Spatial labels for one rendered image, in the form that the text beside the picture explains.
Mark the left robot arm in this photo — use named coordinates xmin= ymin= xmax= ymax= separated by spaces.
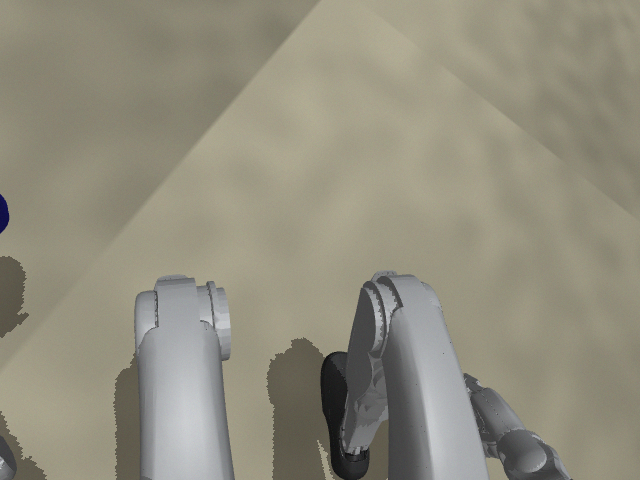
xmin=0 ymin=435 xmax=17 ymax=480

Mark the right robot arm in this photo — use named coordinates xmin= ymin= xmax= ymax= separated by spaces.
xmin=496 ymin=429 xmax=573 ymax=480

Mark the cup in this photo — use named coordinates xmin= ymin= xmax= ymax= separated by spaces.
xmin=0 ymin=194 xmax=9 ymax=233

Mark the right robot hand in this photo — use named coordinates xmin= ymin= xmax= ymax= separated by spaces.
xmin=463 ymin=373 xmax=527 ymax=459

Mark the right robot foot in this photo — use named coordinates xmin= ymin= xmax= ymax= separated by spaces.
xmin=321 ymin=352 xmax=369 ymax=480

